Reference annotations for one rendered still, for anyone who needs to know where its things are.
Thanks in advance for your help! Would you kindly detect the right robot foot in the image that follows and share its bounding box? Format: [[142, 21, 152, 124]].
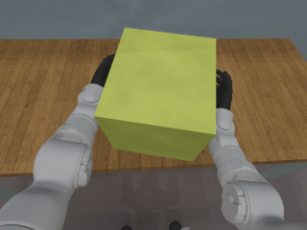
[[169, 220, 182, 230]]

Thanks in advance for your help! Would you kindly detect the left robot forearm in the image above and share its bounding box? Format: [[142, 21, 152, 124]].
[[33, 83, 104, 179]]

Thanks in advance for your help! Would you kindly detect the right robot forearm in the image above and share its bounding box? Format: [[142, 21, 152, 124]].
[[208, 108, 284, 216]]

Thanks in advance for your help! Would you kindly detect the table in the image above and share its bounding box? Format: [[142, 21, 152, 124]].
[[0, 38, 307, 201]]

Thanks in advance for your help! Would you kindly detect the robot right upper arm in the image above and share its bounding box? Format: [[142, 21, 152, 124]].
[[221, 179, 307, 230]]

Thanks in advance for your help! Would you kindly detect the robot left upper arm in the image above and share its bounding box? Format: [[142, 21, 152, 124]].
[[0, 138, 93, 230]]

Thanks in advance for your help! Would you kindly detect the robot left hand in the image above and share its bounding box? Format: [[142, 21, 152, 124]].
[[90, 54, 115, 87]]

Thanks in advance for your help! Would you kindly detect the robot right hand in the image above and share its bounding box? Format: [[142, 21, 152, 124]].
[[216, 69, 233, 110]]

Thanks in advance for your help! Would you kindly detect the carton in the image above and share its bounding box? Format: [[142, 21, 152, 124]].
[[94, 28, 217, 162]]

